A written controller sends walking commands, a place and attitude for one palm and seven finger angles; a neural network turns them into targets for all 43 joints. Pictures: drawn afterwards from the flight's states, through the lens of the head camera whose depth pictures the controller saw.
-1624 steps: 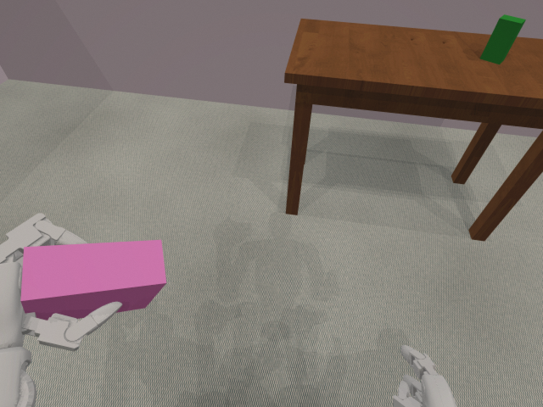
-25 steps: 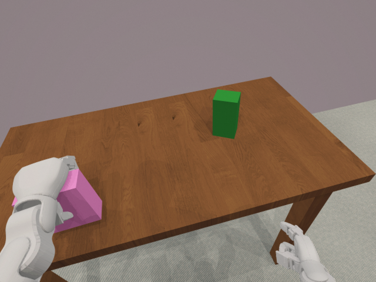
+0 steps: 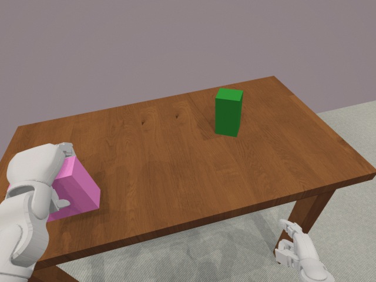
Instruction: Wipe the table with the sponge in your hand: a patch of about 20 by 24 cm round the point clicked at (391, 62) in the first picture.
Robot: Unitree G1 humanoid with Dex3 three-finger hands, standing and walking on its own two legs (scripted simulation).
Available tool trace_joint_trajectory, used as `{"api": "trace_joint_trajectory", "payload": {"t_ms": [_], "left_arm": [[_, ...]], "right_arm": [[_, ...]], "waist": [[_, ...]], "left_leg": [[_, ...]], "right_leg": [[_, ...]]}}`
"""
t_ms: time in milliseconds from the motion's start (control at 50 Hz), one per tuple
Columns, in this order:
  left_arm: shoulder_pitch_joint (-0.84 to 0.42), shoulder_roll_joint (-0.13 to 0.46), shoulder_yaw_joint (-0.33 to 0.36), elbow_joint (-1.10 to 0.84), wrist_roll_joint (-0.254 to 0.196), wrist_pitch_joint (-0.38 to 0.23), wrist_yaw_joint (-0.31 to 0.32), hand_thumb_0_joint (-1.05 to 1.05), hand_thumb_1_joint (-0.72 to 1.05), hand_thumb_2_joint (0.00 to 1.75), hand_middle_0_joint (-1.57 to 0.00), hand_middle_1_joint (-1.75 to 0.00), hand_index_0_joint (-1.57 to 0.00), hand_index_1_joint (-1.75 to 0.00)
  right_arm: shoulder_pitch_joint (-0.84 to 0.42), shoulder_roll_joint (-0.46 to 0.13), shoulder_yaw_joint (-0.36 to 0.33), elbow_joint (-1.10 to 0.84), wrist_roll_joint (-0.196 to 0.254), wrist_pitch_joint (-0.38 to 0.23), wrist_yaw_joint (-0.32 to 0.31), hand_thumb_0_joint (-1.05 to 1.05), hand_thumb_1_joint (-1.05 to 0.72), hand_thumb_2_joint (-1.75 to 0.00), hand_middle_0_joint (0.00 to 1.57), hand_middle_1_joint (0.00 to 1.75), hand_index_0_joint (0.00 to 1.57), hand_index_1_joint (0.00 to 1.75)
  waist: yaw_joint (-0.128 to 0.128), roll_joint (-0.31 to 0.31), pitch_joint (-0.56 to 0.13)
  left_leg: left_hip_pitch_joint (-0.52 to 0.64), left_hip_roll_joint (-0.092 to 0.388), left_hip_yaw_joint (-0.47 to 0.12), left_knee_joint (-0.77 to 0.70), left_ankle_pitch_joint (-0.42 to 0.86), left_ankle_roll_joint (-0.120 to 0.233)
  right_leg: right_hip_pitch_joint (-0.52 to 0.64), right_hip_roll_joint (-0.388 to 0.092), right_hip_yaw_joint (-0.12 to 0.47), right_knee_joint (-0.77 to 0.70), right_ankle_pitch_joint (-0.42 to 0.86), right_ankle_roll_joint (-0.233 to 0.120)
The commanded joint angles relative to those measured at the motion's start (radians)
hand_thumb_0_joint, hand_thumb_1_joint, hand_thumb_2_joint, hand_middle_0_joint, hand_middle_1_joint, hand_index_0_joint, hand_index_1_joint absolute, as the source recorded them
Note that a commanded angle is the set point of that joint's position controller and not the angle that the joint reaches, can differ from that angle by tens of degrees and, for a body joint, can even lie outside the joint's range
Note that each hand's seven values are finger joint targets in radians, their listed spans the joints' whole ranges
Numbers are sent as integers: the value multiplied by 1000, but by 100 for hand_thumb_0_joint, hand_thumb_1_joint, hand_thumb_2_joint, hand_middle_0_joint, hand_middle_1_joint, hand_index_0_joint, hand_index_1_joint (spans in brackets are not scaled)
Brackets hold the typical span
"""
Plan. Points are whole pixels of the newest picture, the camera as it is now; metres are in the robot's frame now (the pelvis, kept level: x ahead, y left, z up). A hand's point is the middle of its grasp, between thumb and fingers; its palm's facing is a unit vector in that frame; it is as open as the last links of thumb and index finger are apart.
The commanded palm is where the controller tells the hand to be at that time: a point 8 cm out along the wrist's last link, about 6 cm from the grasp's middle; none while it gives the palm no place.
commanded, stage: lift the sponge slowly off the table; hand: left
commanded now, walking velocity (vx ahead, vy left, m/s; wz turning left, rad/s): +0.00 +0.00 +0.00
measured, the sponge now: (65, 196) +0.23 +0.31 +0.08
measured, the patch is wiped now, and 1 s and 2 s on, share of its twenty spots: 1.00 1.00 1.00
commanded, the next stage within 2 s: bring the sponge back beside the body in 0.64 s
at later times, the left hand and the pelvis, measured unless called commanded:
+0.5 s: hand (62, 161) +0.27 +0.30 +0.16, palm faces +0.08 -0.07 -0.99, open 9.3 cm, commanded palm +0.22 +0.30 +0.23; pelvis -0.01 +0.01 +0.00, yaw +0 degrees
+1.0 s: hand (57, 179) +0.23 +0.29 +0.15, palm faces +0.07 -0.08 -0.99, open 9.3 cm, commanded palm +0.20 +0.30 +0.23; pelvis +0.00 +0.00 +0.00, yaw +0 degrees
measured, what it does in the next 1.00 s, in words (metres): stands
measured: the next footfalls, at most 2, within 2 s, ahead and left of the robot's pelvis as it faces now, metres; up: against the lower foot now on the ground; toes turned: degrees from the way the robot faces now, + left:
none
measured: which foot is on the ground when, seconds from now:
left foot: down 0.00-1.00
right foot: down 0.00-1.00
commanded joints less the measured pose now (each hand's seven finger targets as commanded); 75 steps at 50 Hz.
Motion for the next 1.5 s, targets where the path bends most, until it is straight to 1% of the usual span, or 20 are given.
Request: {"api": "trace_joint_trajectory", "payload": {"t_ms": [0,60,100,160,200,340,440,500,560,600,760,980,1000,1020,1100,1260,1300,1380,1400,1480], "left_arm": [[-281,254,135,-258,30,-34,20,0,10,130,-120,-160,-120,-160],[-316,274,147,-215,43,-58,34,0,10,130,-120,-160,-120,-160],[-330,322,198,-272,48,-65,46,0,10,130,-120,-160,-120,-160],[-401,282,152,-190,52,-50,61,0,10,130,-120,-160,-120,-160],[-436,292,161,-171,47,-29,63,0,10,130,-120,-160,-120,-160],[-491,267,90,-146,53,37,11,0,10,130,-120,-160,-120,-160],[-437,270,99,-196,49,36,-27,0,10,130,-120,-160,-120,-160],[-411,332,174,-278,47,33,-20,0,10,130,-120,-160,-120,-160],[-389,311,163,-218,42,44,-11,0,10,130,-120,-160,-120,-160],[-383,330,185,-257,36,55,-8,0,10,130,-120,-160,-120,-160],[-277,288,144,-300,16,60,-42,0,10,130,-120,-160,-120,-160],[-309,315,184,-325,34,-17,21,0,10,130,-120,-160,-120,-160],[-311,318,200,-361,26,-18,28,0,10,130,-120,-160,-120,-160],[-277,307,193,-327,23,-10,33,0,10,130,-120,-160,-120,-160],[-265,267,160,-315,11,22,25,0,10,130,-120,-160,-120,-160],[-146,247,140,-379,23,31,2,0,10,130,-120,-160,-120,-160],[-163,281,176,-438,29,20,13,0,10,130,-120,-160,-120,-160],[-151,265,169,-372,36,6,42,0,10,130,-120,-160,-120,-160],[-165,275,187,-404,30,5,48,0,10,130,-120,-160,-120,-160],[-171,233,134,-375,25,11,55,0,10,130,-120,-160,-120,-160]], "right_arm": [[-258,-101,-32,-199,0,-66,-12,0,-90,-90,20,30,20,30],[-210,-102,-34,-177,-9,-70,-19,0,-90,-90,20,30,20,30],[-242,-101,-33,-192,-7,-76,-18,0,-90,-90,20,30,20,30],[-222,-98,-31,-169,-7,-65,-19,0,-90,-90,20,30,20,30],[-252,-98,-30,-169,2,-68,-18,0,-90,-90,20,30,20,30],[-264,-103,-22,-177,6,-63,-16,0,-90,-90,20,30,20,30],[-257,-100,-18,-193,1,-64,-8,0,-90,-90,20,30,20,30],[-278,-101,-19,-211,-1,-58,-1,0,-90,-90,20,30,20,30],[-242,-102,-19,-197,-5,-42,5,0,-90,-90,20,30,20,30],[-276,-104,-18,-207,3,-42,9,0,-90,-90,20,30,20,30],[-247,-103,-21,-214,1,-41,7,0,-90,-90,20,30,20,30],[-222,-93,-24,-199,-10,-54,-11,0,-90,-90,20,30,20,30],[-264,-90,-22,-211,-5,-66,-10,0,-90,-90,20,30,20,30],[-236,-89,-22,-207,-13,-67,-10,0,-90,-90,20,30,20,30],[-286,-92,-20,-208,-2,-61,-3,0,-90,-90,20,30,20,30],[-259,-93,-20,-216,-12,-55,5,0,-90,-90,20,30,20,30],[-294,-90,-17,-228,-8,-61,3,0,-90,-90,20,30,20,30],[-238,-87,-23,-208,-16,-52,-1,0,-90,-90,20,30,20,30],[-275,-87,-22,-217,-8,-62,0,0,-90,-90,20,30,20,30],[-251,-87,-25,-205,-12,-58,-4,0,-90,-90,20,30,20,30]], "waist": [[-1,-48,-176],[-1,-49,-166],[17,-27,-210],[4,-20,-163],[2,-11,-154],[7,-12,-226],[15,-65,-249],[33,-47,-268],[30,-74,-220],[32,-28,-220],[20,-57,-236],[20,-19,-188],[23,-4,-203],[34,-5,-212],[20,-18,-176],[31,-71,-191],[30,-42,-184],[29,-58,-143],[26,-42,-146],[24,-21,-142]], "left_leg": [[69,-34,-43,-36,192,50],[69,-35,-40,-37,194,48],[79,-35,-51,-43,196,47],[62,-33,-41,-60,172,37],[56,-34,-46,-69,141,34],[53,-37,-42,-71,168,37],[56,-35,-41,-55,216,45],[59,-35,-50,-49,246,46],[41,-33,-40,-40,262,40],[40,-34,-47,-40,249,37],[54,-37,-38,-8,277,48],[65,-32,-43,-27,204,40],[69,-31,-55,-30,194,38],[58,-33,-40,-22,203,39],[48,-29,-50,-36,170,35],[39,-31,-43,-26,195,45],[44,-29,-52,-30,166,46],[45,-29,-38,-25,172,43],[50,-28,-49,-29,151,40],[51,-30,-41,-38,135,39]], "right_leg": [[3,24,69,-67,138,-54],[0,18,46,-77,135,-52],[29,29,80,-68,130,-65],[4,21,51,-87,93,-60],[-7,29,84,-94,60,-69],[30,13,51,-70,98,-62],[44,13,42,-49,165,-57],[65,23,74,-35,204,-67],[42,14,51,-41,217,-61],[37,24,88,-39,201,-71],[29,10,49,-25,251,-51],[-2,13,65,-60,126,-58],[9,25,100,-59,115,-71],[21,10,74,-49,125,-65],[-5,21,103,-65,96,-66],[12,13,63,-42,136,-51],[3,26,101,-48,92,-60],[-18,15,76,-61,88,-53],[-20,29,115,-67,59,-64],[-21,15,80,-73,45,-54]]}}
